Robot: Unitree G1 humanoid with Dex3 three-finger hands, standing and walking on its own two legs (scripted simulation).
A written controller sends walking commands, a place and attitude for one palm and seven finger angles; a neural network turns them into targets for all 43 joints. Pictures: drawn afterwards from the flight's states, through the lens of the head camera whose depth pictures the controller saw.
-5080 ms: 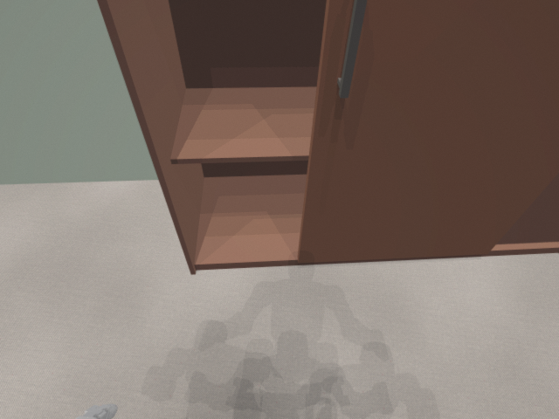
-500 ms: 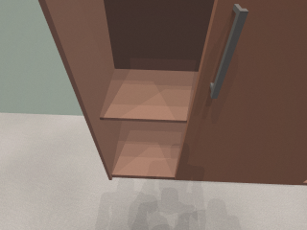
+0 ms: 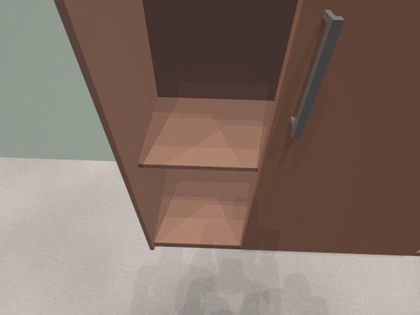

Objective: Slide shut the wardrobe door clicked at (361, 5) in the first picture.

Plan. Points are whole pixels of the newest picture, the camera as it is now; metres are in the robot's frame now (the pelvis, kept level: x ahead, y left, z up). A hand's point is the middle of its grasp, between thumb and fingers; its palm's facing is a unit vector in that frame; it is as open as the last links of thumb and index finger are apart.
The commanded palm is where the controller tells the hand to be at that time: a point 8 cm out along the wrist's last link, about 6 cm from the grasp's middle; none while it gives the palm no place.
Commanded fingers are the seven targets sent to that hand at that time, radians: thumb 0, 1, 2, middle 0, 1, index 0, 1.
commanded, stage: look again from close up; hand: right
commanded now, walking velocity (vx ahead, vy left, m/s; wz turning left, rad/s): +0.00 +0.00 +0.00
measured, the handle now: (310, 82) +0.52 -0.18 +0.20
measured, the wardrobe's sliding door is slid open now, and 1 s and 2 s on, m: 0.42 0.42 0.42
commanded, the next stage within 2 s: raise the hand with hooked fingers in 0.38 s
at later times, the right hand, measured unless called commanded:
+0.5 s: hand out of the picture -0.02 -0.15 -0.18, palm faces +0.06 +0.99 -0.16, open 7.4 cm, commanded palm +0.09 -0.20 -0.07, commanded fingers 0.00 -0.85 -0.88 0.20 0.33 0.20 0.33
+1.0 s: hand out of the picture +0.13 -0.19 +0.00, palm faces +0.15 +0.99 -0.05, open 9.2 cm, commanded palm +0.13 -0.24 +0.03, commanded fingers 0.00 -0.27 -0.63 0.25 0.70 0.25 0.70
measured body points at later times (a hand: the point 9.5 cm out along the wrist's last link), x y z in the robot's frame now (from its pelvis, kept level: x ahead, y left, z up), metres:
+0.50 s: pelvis +0.00 +0.00 +0.00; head +0.01 +0.00 +0.45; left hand -0.01 +0.21 -0.16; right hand -0.02 -0.20 -0.16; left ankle +0.01 +0.13 -0.74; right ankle -0.01 -0.12 -0.74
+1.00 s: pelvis -0.02 +0.02 -0.05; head -0.01 +0.01 +0.40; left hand +0.23 +0.24 -0.07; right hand +0.12 -0.24 +0.01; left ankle +0.01 +0.13 -0.74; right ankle -0.01 -0.12 -0.74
